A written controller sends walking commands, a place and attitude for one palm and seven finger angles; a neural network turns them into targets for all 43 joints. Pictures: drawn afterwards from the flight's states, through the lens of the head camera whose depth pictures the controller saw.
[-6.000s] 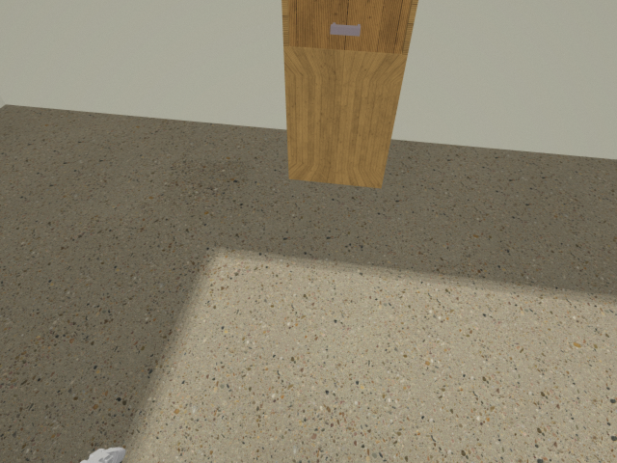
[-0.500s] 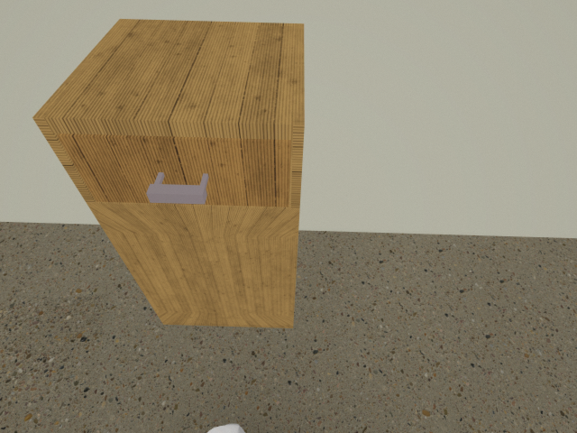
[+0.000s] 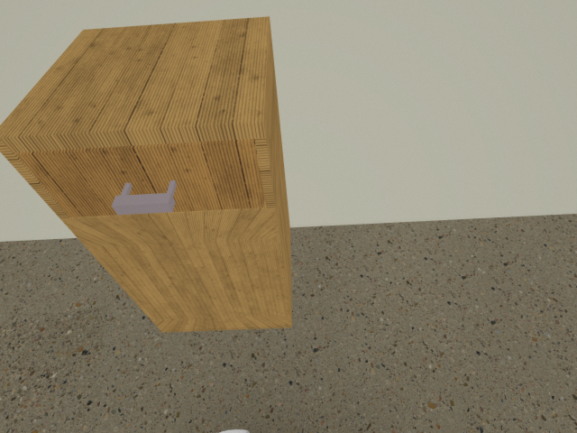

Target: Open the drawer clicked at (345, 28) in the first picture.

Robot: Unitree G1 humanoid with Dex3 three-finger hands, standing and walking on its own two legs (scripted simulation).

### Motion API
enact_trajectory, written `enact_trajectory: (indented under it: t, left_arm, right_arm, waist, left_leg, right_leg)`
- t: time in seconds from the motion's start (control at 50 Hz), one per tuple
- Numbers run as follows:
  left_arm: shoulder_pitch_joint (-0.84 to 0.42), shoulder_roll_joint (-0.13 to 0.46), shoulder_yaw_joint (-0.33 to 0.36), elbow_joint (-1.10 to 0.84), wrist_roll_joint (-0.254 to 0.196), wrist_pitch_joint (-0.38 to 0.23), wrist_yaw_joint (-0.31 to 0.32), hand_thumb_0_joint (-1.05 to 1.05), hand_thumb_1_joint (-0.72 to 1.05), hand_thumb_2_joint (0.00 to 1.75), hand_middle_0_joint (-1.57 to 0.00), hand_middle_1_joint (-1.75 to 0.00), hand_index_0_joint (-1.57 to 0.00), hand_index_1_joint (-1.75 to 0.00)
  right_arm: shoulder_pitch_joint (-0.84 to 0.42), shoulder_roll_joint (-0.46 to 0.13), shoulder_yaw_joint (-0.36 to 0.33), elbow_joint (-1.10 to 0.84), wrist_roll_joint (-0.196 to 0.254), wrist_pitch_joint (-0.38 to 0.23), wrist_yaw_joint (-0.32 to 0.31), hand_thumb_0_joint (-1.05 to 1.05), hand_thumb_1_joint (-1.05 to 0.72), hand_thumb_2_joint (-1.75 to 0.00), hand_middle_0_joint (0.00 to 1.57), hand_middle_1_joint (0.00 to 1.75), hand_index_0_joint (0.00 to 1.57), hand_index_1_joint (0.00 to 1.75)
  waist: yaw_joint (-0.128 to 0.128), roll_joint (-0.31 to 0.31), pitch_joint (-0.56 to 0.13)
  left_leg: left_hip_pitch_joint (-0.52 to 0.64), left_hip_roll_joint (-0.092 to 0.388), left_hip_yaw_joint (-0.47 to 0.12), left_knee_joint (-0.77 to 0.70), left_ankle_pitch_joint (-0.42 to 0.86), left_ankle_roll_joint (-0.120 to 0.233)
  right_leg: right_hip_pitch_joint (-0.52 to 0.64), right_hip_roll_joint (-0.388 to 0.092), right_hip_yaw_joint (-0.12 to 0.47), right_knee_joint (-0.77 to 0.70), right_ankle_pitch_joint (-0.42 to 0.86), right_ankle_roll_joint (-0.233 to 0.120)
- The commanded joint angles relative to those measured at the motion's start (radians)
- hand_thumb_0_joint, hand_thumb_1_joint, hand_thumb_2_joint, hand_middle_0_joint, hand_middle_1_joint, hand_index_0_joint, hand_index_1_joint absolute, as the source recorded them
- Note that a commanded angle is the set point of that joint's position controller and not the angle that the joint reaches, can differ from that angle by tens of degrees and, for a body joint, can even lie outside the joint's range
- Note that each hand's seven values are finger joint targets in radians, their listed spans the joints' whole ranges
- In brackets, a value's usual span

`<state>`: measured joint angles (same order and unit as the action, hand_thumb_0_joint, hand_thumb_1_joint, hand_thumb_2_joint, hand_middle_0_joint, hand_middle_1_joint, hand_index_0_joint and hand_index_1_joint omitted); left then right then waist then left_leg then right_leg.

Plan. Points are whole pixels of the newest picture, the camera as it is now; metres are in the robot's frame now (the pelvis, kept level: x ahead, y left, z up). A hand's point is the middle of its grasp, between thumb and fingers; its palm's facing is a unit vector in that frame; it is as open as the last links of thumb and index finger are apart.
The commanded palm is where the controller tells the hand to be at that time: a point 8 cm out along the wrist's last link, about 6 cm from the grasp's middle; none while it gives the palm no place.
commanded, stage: come to a stop and stand still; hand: left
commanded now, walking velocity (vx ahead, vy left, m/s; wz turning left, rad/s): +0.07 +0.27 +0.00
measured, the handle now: (147, 195) +0.51 +0.32 +0.00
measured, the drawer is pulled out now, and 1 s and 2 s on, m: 0.00 0.00 0.00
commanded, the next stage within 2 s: look again from close up in 0.90 s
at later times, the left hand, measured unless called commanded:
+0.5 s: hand out of the picture -0.02 +0.22 -0.17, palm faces +0.11 -0.97 -0.23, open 7.4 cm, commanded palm none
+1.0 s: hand out of the picture -0.02 +0.21 -0.17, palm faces +0.04 -0.98 -0.17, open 7.3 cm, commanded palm none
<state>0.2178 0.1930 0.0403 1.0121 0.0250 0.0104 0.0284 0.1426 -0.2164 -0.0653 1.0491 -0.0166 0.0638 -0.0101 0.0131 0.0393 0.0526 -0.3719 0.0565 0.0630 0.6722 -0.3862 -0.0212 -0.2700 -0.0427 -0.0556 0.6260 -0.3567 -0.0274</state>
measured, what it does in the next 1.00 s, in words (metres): steps on the spot: left foot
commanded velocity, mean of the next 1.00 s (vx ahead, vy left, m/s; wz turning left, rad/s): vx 0.00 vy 0.03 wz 0.00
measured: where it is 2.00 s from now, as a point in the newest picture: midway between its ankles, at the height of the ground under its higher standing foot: outside the picture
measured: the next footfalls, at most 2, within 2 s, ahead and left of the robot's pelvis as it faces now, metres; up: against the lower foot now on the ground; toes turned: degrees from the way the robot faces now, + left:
left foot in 0.42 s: +0.03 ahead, +0.16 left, +0.00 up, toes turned +7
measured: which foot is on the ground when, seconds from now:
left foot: up 0.00-0.40, down 0.42-1.00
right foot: down 0.00-1.00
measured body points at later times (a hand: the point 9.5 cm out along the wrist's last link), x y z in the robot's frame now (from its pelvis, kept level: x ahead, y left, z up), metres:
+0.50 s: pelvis -0.02 +0.03 +0.01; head -0.01 +0.03 +0.46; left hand -0.03 +0.27 -0.15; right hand +0.04 -0.20 -0.14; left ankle -0.05 +0.16 -0.73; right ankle -0.01 -0.10 -0.73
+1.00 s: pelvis -0.01 +0.04 +0.01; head +0.00 +0.05 +0.46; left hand -0.02 +0.26 -0.15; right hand -0.03 -0.17 -0.15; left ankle -0.05 +0.16 -0.73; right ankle -0.01 -0.10 -0.73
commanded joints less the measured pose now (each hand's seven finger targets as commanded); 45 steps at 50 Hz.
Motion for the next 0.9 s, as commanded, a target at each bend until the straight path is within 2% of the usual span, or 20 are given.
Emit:
enact_trajectory:
  t: [0.0,0.02,0.06,0.08,0.1,0.16,0.24,0.28,0.32,0.34,0.36,0.38,0.4,0.42,0.44,0.46,0.5,0.54,0.58,0.88]
  left_arm:
    - [0.004,0.169,0.028,-0.049,0.003,-0.017,0.009,0.0,0.9,0.9,-0.2,-0.3,-0.2,-0.3]
    - [0.007,0.177,0.031,-0.054,0.001,-0.018,0.009,0.0,0.9,0.9,-0.2,-0.3,-0.2,-0.3]
    - [0.049,0.183,0.036,-0.045,-0.001,-0.021,0.011,0.0,0.9,0.9,-0.2,-0.3,-0.2,-0.3]
    - [0.061,0.186,0.041,-0.038,-0.002,-0.02,0.014,0.0,0.9,0.9,-0.2,-0.3,-0.2,-0.3]
    - [0.077,0.185,0.042,-0.038,-0.002,-0.02,0.015,0.0,0.9,0.9,-0.2,-0.3,-0.2,-0.3]
    - [0.102,0.188,0.044,-0.026,0.0,-0.019,0.018,0.0,0.9,0.9,-0.2,-0.3,-0.2,-0.3]
    - [0.078,0.194,0.044,-0.023,0.006,-0.013,0.014,0.0,0.9,0.9,-0.2,-0.3,-0.2,-0.3]
    - [0.053,0.19,0.043,-0.019,0.006,-0.009,0.011,0.0,0.9,0.9,-0.2,-0.3,-0.2,-0.3]
    - [0.015,0.188,0.043,-0.016,0.001,-0.006,0.01,0.0,0.9,0.9,-0.2,-0.3,-0.2,-0.3]
    - [0.009,0.171,0.037,-0.01,-0.006,-0.004,0.009,0.0,0.9,0.9,-0.2,-0.3,-0.2,-0.3]
    - [0.017,0.138,0.028,-0.007,-0.013,-0.001,0.007,0.0,0.9,0.9,-0.2,-0.3,-0.2,-0.3]
    - [0.031,0.101,0.02,-0.009,-0.013,0.004,0.002,0.0,0.9,0.9,-0.2,-0.3,-0.2,-0.3]
    - [0.039,0.067,0.013,-0.008,-0.011,0.007,0.001,0.0,0.9,0.9,-0.2,-0.3,-0.2,-0.3]
    - [0.049,0.046,0.006,-0.009,-0.011,0.0,-0.004,0.0,0.9,0.9,-0.2,-0.3,-0.2,-0.3]
    - [0.031,0.047,0.002,0.02,-0.007,0.007,-0.003,0.0,0.9,0.9,-0.2,-0.3,-0.2,-0.3]
    - [0.03,0.059,0.0,0.026,-0.006,0.006,-0.005,0.0,0.9,0.9,-0.2,-0.3,-0.2,-0.3]
    - [0.068,0.069,-0.007,0.06,-0.007,0.0,-0.007,0.0,0.9,0.9,-0.2,-0.3,-0.2,-0.3]
    - [0.078,0.077,-0.01,0.083,-0.008,-0.008,-0.005,0.0,0.9,0.9,-0.2,-0.3,-0.2,-0.3]
    - [0.078,0.08,-0.015,0.094,-0.009,-0.012,-0.003,0.0,0.9,0.9,-0.2,-0.3,-0.2,-0.3]
    - [0.109,0.044,-0.021,0.124,-0.015,-0.015,0.008,0.0,0.9,0.9,-0.2,-0.3,-0.2,-0.3]
  right_arm:
    - [0.02,-0.055,-0.003,-0.052,-0.001,-0.019,0.009,0.0,-0.9,-0.9,0.2,0.3,0.2,0.3]
    - [0.043,-0.058,-0.003,-0.044,0.0,-0.02,0.01,0.0,-0.9,-0.9,0.2,0.3,0.2,0.3]
    - [0.044,-0.071,-0.002,-0.053,-0.001,-0.021,0.008,0.0,-0.9,-0.9,0.2,0.3,0.2,0.3]
    - [0.046,-0.073,-0.002,-0.057,0.001,-0.02,0.007,0.0,-0.9,-0.9,0.2,0.3,0.2,0.3]
    - [0.041,-0.073,0.0,-0.064,0.0,-0.02,0.006,0.0,-0.9,-0.9,0.2,0.3,0.2,0.3]
    - [0.032,-0.074,0.002,-0.078,0.002,-0.018,0.003,0.0,-0.9,-0.9,0.2,0.3,0.2,0.3]
    - [0.04,-0.058,0.008,-0.082,0.008,-0.024,0.002,0.0,-0.9,-0.9,0.2,0.3,0.2,0.3]
    - [0.068,-0.045,0.01,-0.072,0.01,-0.03,0.001,0.0,-0.9,-0.9,0.2,0.3,0.2,0.3]
    - [0.13,-0.041,0.016,-0.046,0.008,-0.039,-0.002,0.0,-0.9,-0.9,0.2,0.3,0.2,0.3]
    - [0.153,-0.044,0.019,-0.029,0.008,-0.048,-0.005,0.0,-0.9,-0.9,0.2,0.3,0.2,0.3]
    - [0.165,-0.067,0.02,-0.022,0.006,-0.059,-0.008,0.0,-0.9,-0.9,0.2,0.3,0.2,0.3]
    - [0.154,-0.111,0.014,-0.028,0.002,-0.062,-0.009,0.0,-0.9,-0.9,0.2,0.3,0.2,0.3]
    - [0.121,-0.144,0.015,-0.041,-0.004,-0.059,-0.009,0.0,-0.9,-0.9,0.2,0.3,0.2,0.3]
    - [0.096,-0.143,0.019,-0.045,-0.006,-0.059,-0.015,0.0,-0.9,-0.9,0.2,0.3,0.2,0.3]
    - [0.071,-0.122,0.024,-0.028,-0.003,-0.065,-0.015,0.0,-0.9,-0.9,0.2,0.3,0.2,0.3]
    - [0.072,-0.108,0.03,-0.027,0.001,-0.067,-0.017,0.0,-0.9,-0.9,0.2,0.3,0.2,0.3]
    - [0.073,-0.09,0.035,-0.015,0.004,-0.069,-0.02,0.0,-0.9,-0.9,0.2,0.3,0.2,0.3]
    - [0.1,-0.074,0.038,0.0,0.006,-0.073,-0.021,0.0,-0.9,-0.9,0.2,0.3,0.2,0.3]
    - [0.121,-0.065,0.041,0.014,0.009,-0.076,-0.021,0.0,-0.9,-0.9,0.2,0.3,0.2,0.3]
    - [0.203,-0.029,0.052,0.07,0.009,-0.09,-0.03,0.0,-0.9,-0.9,0.2,0.3,0.2,0.3]
  waist:
    - [-0.002,-0.173,0.026]
    - [0.0,-0.163,0.013]
    - [0.022,-0.148,-0.017]
    - [0.028,-0.156,-0.023]
    - [0.036,-0.145,-0.032]
    - [0.047,-0.178,-0.062]
    - [0.043,-0.215,-0.068]
    - [0.028,-0.237,-0.074]
    - [-0.008,-0.227,-0.084]
    - [-0.017,-0.202,-0.087]
    - [-0.019,-0.122,-0.096]
    - [-0.007,0.007,-0.074]
    - [0.008,0.069,-0.032]
    - [0.022,0.036,-0.009]
    - [0.014,0.145,0.008]
    - [0.015,0.153,0.011]
    - [0.023,0.11,0.003]
    - [0.013,0.012,-0.019]
    - [0.001,-0.035,-0.013]
    - [0.001,-0.005,0.019]
  left_leg:
    - [-0.062,-0.006,-0.08,0.226,-0.027,0.006]
    - [-0.075,-0.012,-0.078,0.25,-0.009,-0.002]
    - [-0.111,-0.02,-0.081,0.274,-0.003,-0.017]
    - [-0.121,-0.018,-0.082,0.284,-0.005,-0.021]
    - [-0.127,-0.021,-0.085,0.283,-0.008,-0.026]
    - [-0.12,-0.024,-0.081,0.242,-0.035,-0.034]
    - [-0.016,-0.032,-0.051,0.092,-0.046,-0.024]
    - [0.055,-0.04,-0.031,-0.005,-0.018,-0.016]
    - [0.161,-0.045,-0.013,-0.171,0.09,-0.01]
    - [0.253,-0.042,-0.003,-0.276,0.175,-0.005]
    - [0.316,0.008,-0.043,-0.321,0.233,0.011]
    - [0.289,0.115,-0.162,-0.336,0.263,0.048]
    - [0.17,0.187,-0.217,-0.384,0.167,0.084]
    - [0.095,0.183,-0.213,-0.393,0.127,0.089]
    - [0.084,0.158,-0.21,-0.457,0.075,0.082]
    - [0.083,0.137,-0.192,-0.46,0.104,0.076]
    - [0.11,0.104,-0.139,-0.424,0.127,0.061]
    - [0.151,0.075,-0.102,-0.376,0.187,0.044]
    - [0.186,0.065,-0.085,-0.353,0.244,0.036]
    - [0.183,0.065,-0.076,-0.37,0.299,0.032]
  right_leg:
    - [0.004,-0.288,0.291,-0.369,0.28,-0.114]
    - [0.048,-0.281,0.252,-0.345,0.359,-0.114]
    - [0.147,-0.29,0.233,-0.308,0.526,-0.127]
    - [0.173,-0.306,0.225,-0.301,0.562,-0.134]
    - [0.201,-0.301,0.223,-0.29,0.607,-0.135]
    - [0.256,-0.305,0.217,-0.272,0.685,-0.147]
    - [0.198,-0.278,0.207,-0.291,0.583,-0.143]
    - [0.155,-0.257,0.201,-0.297,0.494,-0.13]
    - [0.106,-0.217,0.171,-0.271,0.391,-0.094]
    - [0.054,-0.186,0.15,-0.243,0.341,-0.062]
    - [0.004,-0.133,0.119,-0.196,0.263,-0.029]
    - [-0.046,-0.065,0.07,-0.153,0.106,0.006]
    - [-0.026,-0.037,0.017,-0.145,0.022,0.026]
    - [0.004,-0.027,0.007,-0.153,0.079,0.031]
    - [0.035,-0.033,-0.008,-0.141,0.1,0.041]
    - [0.055,-0.033,-0.001,-0.15,0.125,0.04]
    - [0.085,-0.047,0.016,-0.202,0.178,0.037]
    - [0.099,-0.064,0.043,-0.245,0.233,0.034]
    - [0.082,-0.074,0.057,-0.264,0.251,0.03]
    - [0.115,-0.069,0.046,-0.263,0.269,0.032]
